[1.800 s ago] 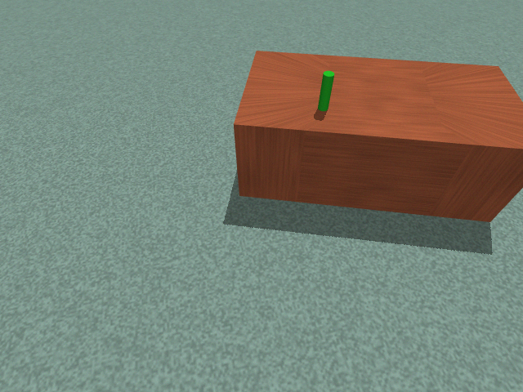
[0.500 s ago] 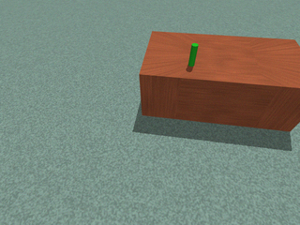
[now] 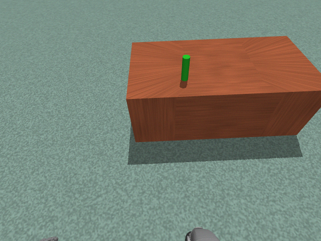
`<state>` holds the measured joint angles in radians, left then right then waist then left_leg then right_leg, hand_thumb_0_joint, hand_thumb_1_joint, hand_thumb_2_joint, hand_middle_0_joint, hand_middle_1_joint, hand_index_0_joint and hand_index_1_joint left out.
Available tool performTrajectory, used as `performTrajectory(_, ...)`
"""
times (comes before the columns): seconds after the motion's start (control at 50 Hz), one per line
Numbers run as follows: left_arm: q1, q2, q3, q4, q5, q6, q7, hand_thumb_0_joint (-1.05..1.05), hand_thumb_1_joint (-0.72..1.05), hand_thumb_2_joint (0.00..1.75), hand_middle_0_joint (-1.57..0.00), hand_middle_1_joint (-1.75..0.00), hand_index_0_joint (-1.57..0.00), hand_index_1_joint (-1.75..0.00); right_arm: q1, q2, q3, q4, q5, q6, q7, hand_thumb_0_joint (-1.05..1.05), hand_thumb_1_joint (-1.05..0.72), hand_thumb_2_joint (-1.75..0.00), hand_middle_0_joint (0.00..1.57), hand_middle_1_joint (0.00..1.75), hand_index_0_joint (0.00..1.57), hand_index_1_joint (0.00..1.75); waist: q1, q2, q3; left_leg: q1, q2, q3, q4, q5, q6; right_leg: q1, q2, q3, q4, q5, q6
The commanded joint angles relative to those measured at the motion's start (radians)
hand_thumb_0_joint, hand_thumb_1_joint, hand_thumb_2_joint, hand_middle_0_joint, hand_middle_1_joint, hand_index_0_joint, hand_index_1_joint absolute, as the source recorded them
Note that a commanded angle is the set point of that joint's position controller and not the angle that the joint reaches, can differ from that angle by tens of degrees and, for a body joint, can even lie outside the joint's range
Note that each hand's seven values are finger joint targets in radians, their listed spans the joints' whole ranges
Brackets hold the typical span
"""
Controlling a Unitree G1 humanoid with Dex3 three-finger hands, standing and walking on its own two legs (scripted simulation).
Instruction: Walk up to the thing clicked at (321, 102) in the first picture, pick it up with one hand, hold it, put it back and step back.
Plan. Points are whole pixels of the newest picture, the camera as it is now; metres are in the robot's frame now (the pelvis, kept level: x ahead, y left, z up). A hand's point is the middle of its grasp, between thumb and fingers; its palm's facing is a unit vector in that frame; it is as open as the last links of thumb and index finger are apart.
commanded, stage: walk up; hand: right
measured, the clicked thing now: (185, 68) +1.05 -0.17 -0.24
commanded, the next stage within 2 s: none
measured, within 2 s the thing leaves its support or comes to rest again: neither
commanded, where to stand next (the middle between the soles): +0.59 +0.07 m, yaw -3 degrees
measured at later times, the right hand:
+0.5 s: hand (243, 194) +0.26 -0.24 -0.13, palm faces +0.04 +0.90 -0.43, open 7.4 cm
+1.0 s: hand (221, 150) +0.42 -0.22 -0.15, palm faces -0.01 +0.95 -0.31, open 7.4 cm
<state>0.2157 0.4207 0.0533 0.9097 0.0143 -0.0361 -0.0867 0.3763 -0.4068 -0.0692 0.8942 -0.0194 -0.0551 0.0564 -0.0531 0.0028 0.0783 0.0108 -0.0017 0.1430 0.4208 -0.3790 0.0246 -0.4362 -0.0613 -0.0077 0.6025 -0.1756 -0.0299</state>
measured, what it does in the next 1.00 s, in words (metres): walks ahead: right foot, then left foot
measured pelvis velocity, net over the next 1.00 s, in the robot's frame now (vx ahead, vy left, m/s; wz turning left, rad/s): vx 0.38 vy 0.05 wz -0.04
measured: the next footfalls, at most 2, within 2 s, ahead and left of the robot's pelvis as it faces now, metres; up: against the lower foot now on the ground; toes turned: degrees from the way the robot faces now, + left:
right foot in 0.04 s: +0.18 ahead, -0.13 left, +0.00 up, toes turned -2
left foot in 0.40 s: +0.31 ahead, +0.17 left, +0.00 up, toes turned +4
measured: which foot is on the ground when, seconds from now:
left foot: down 0.00-0.06, up 0.08-0.38, down 0.40-0.82, up 0.84-1.00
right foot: up 0.00-0.02, down 0.04-0.42, up 0.44-0.78, down 0.80-1.00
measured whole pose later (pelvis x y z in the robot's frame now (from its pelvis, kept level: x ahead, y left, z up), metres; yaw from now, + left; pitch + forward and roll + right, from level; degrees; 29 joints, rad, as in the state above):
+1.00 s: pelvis +0.38 +0.05 +0.00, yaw -2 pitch -3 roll -1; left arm 0.28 0.39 0.04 0.84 0.01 -0.09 -0.04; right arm 0.31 -0.42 -0.05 0.85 -0.01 -0.03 0.06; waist 0.01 0.07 0.08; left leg -0.45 0.07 0.00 0.95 -0.39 0.02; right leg -0.25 -0.02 -0.06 0.55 -0.25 -0.03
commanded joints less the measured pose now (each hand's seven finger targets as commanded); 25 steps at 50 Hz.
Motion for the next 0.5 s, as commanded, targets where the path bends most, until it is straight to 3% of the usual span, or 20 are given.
performTrajectory(0.0, 0.071, 0.188, 0.063, -0.064, -0.004, -0.051, 0.032, 0.0, 0.9, 0.9, -0.2, -0.3, -0.2, -0.3, -0.043, -0.226, -0.055, -0.124, 0.007, -0.02, -0.018, 0.0, -0.9, -0.9, 0.2, 0.3, 0.2, 0.3, 0.1, -0.038, -0.06, -0.212, 0.189, -0.1, 0.17, 0.445, 0.11, 0.352, 0.07, -0.068, -0.111, 0.005, -0.036)
performTrajectory(0.02, 0.185, 0.235, 0.085, -0.043, -0.001, -0.059, 0.045, 0.0, 0.9, 0.9, -0.2, -0.3, -0.2, -0.3, -0.024, -0.183, -0.037, -0.136, 0.008, -0.022, -0.018, 0.0, -0.9, -0.9, 0.2, 0.3, 0.2, 0.3, 0.155, -0.147, -0.133, -0.334, 0.124, -0.054, 0.412, 0.37, 0.074, 0.53, 0.005, 0.039, -0.143, -0.063, -0.067)
performTrajectory(0.04, 0.271, 0.336, 0.112, -0.049, -0.003, -0.064, 0.059, 0.0, 0.9, 0.9, -0.2, -0.3, -0.2, -0.3, 0.017, -0.138, -0.02, -0.161, 0.012, -0.022, -0.017, 0.0, -0.9, -0.9, 0.2, 0.3, 0.2, 0.3, 0.171, -0.32, -0.204, -0.585, -0.018, -0.026, 0.696, -0.014, 0.022, 0.687, -0.29, 0.553, -0.254, -0.191, -0.192)
performTrajectory(0.06, 0.232, 0.357, 0.109, -0.065, -0.021, -0.06, 0.059, 0.0, 0.9, 0.9, -0.2, -0.3, -0.2, -0.3, -0.02, -0.234, -0.045, -0.143, 0.011, -0.012, -0.026, 0.0, -0.9, -0.9, 0.2, 0.3, 0.2, 0.3, 0.166, -0.212, -0.175, -0.634, 0.014, -0.164, 0.78, -0.179, 0.021, 0.602, -0.369, 0.729, -0.317, -0.255, -0.285)
performTrajectory(0.08, 0.174, 0.325, 0.1, -0.085, -0.033, -0.058, 0.063, 0.0, 0.9, 0.9, -0.2, -0.3, -0.2, -0.3, -0.035, -0.252, -0.048, -0.122, 0.012, -0.011, -0.029, 0.0, -0.9, -0.9, 0.2, 0.3, 0.2, 0.3, 0.143, -0.106, -0.124, -0.639, 0.051, -0.214, 0.813, -0.133, 0.02, 0.521, -0.352, 0.638, -0.32, -0.205, -0.287)
performTrajectory(0.1, 0.129, 0.303, 0.094, -0.098, -0.037, -0.061, 0.066, 0.0, 0.9, 0.9, -0.2, -0.3, -0.2, -0.3, -0.029, -0.233, -0.044, -0.115, 0.02, -0.011, -0.026, 0.0, -0.9, -0.9, 0.2, 0.3, 0.2, 0.3, 0.13, -0.087, -0.089, -0.635, 0.077, -0.215, 0.806, -0.077, 0.021, 0.473, -0.316, 0.51, -0.302, -0.11, -0.272)
performTrajectory(0.14, 0.084, 0.256, 0.08, -0.114, -0.029, -0.063, 0.067, 0.0, 0.9, 0.9, -0.2, -0.3, -0.2, -0.3, 0.002, -0.214, -0.04, -0.094, 0.015, -0.007, -0.016, 0.0, -0.9, -0.9, 0.2, 0.3, 0.2, 0.3, 0.078, -0.107, -0.043, -0.562, 0.108, -0.212, 0.683, -0.035, 0.014, 0.319, -0.234, 0.341, -0.311, -0.059, -0.22)
performTrajectory(0.18, 0.057, 0.25, 0.072, -0.129, -0.016, -0.069, 0.063, 0.0, 0.9, 0.9, -0.2, -0.3, -0.2, -0.3, 0.025, -0.196, -0.047, -0.082, 0.005, 0.0, 0.0, 0.0, -0.9, -0.9, 0.2, 0.3, 0.2, 0.3, 0.059, -0.142, -0.026, -0.5, 0.105, -0.166, 0.567, 0.01, -0.004, 0.226, -0.17, 0.212, -0.303, -0.007, -0.204)
performTrajectory(0.22, 0.057, 0.264, 0.077, -0.143, -0.005, -0.073, 0.061, 0.0, 0.9, 0.9, -0.2, -0.3, -0.2, -0.3, -0.008, -0.187, -0.053, -0.096, 0.001, 0.002, 0.014, 0.0, -0.9, -0.9, 0.2, 0.3, 0.2, 0.3, 0.068, -0.17, -0.013, -0.476, 0.108, -0.133, 0.426, 0.006, -0.019, 0.167, -0.164, 0.173, -0.319, -0.099, -0.207)
performTrajectory(0.28, 0.043, 0.283, 0.081, -0.155, -0.003, -0.073, 0.051, 0.0, 0.9, 0.9, -0.2, -0.3, -0.2, -0.3, -0.057, -0.183, -0.061, -0.114, -0.005, -0.012, 0.024, 0.0, -0.9, -0.9, 0.2, 0.3, 0.2, 0.3, 0.072, -0.17, -0.028, -0.373, 0.104, -0.106, 0.273, 0.108, -0.02, 0.095, -0.166, 0.168, -0.311, -0.223, -0.187)
performTrajectory(0.3, 0.02, 0.29, 0.08, -0.158, -0.004, -0.071, 0.05, 0.0, 0.9, 0.9, -0.2, -0.3, -0.2, -0.3, -0.048, -0.188, -0.068, -0.11, -0.005, -0.015, 0.025, 0.0, -0.9, -0.9, 0.2, 0.3, 0.2, 0.3, 0.053, -0.163, -0.034, -0.3, 0.102, -0.095, 0.255, 0.152, -0.019, 0.033, -0.171, 0.166, -0.304, -0.287, -0.176)
performTrajectory(0.34, -0.021, 0.271, 0.07, -0.16, -0.001, -0.062, 0.051, 0.0, 0.9, 0.9, -0.2, -0.3, -0.2, -0.3, 0.047, -0.202, -0.084, -0.077, -0.012, -0.023, 0.018, 0.0, -0.9, -0.9, 0.2, 0.3, 0.2, 0.3, -0.024, -0.082, -0.064, -0.106, 0.065, -0.056, 0.191, 0.192, -0.016, -0.083, -0.129, 0.123, -0.174, -0.371, -0.135)
performTrajectory(0.36, -0.006, 0.235, 0.058, -0.155, 0.004, -0.055, 0.051, 0.0, 0.9, 0.9, -0.2, -0.3, -0.2, -0.3, 0.098, -0.227, -0.098, -0.056, -0.015, -0.027, 0.011, 0.0, -0.9, -0.9, 0.2, 0.3, 0.2, 0.3, -0.05, -0.009, -0.074, 0.009, 0.038, -0.046, 0.197, 0.115, -0.005, -0.184, -0.085, 0.091, -0.06, -0.422, -0.117)
performTrajectory(0.38, 0.028, 0.177, 0.039, -0.154, 0.009, -0.052, 0.053, 0.0, 0.9, 0.9, -0.2, -0.3, -0.2, -0.3, 0.191, -0.277, -0.114, -0.037, -0.02, -0.032, -0.001, 0.0, -0.9, -0.9, 0.2, 0.3, 0.2, 0.3, -0.096, 0.18, -0.084, 0.073, 0.117, -0.202, 0.071, -0.119, 0.033, -0.27, -0.007, 0.039, 0.216, -0.41, -0.087)
performTrajectory(0.4, 0.059, 0.114, 0.021, -0.166, -0.011, -0.052, 0.059, 0.0, 0.9, 0.9, -0.2, -0.3, -0.2, -0.3, 0.198, -0.363, -0.124, -0.066, -0.021, -0.044, -0.009, 0.0, -0.9, -0.9, 0.2, 0.3, 0.2, 0.3, -0.086, 0.368, -0.063, 0.041, 0.39, -0.738, -0.217, -0.47, 0.118, -0.413, 0.144, -0.005, 0.528, -0.376, -0.029)
performTrajectory(0.42, 0.071, 0.221, 0.046, -0.138, -0.003, -0.049, 0.075, 0.0, 0.9, 0.9, -0.2, -0.3, -0.2, -0.3, 0.092, -0.387, -0.124, -0.099, 0.012, -0.044, -0.008, 0.0, -0.9, -0.9, 0.2, 0.3, 0.2, 0.3, -0.04, 0.247, -0.027, -0.047, 0.486, -0.894, -0.272, -0.512, 0.242, -0.384, 0.072, 0.091, 0.614, -0.379, -0.038)
performTrajectory(0.44, 0.058, 0.26, 0.044, -0.123, -0.007, -0.054, 0.077, 0.0, 0.9, 0.9, -0.2, -0.3, -0.2, -0.3, 0.038, -0.349, -0.112, -0.114, 0.014, -0.041, -0.014, 0.0, -0.9, -0.9, 0.2, 0.3, 0.2, 0.3, -0.011, 0.114, 0.015, -0.121, 0.446, -0.745, -0.229, -0.391, 0.228, -0.354, 0.033, 0.124, 0.616, -0.283, -0.03)
performTrajectory(0.46, 0.082, 0.247, 0.045, -0.095, -0.014, -0.055, 0.071, 0.0, 0.9, 0.9, -0.2, -0.3, -0.2, -0.3, -0.008, -0.304, -0.093, -0.123, 0.011, -0.043, -0.018, 0.0, -0.9, -0.9, 0.2, 0.3, 0.2, 0.3, 0.019, 0.1, 0.031, -0.165, 0.382, -0.609, -0.216, -0.285, 0.194, -0.307, 0.013, 0.123, 0.581, -0.224, -0.025)
performTrajectory(0.48, 0.122, 0.243, 0.049, -0.069, -0.017, -0.057, 0.066, 0.0, 0.9, 0.9, -0.2, -0.3, -0.2, -0.3, -0.035, -0.279, -0.082, -0.128, 0.006, -0.044, -0.021, 0.0, -0.9, -0.9, 0.2, 0.3, 0.2, 0.3, 0.034, 0.134, 0.01, -0.154, 0.338, -0.504, -0.187, -0.164, 0.179, -0.256, -0.009, 0.102, 0.526, -0.192, -0.018)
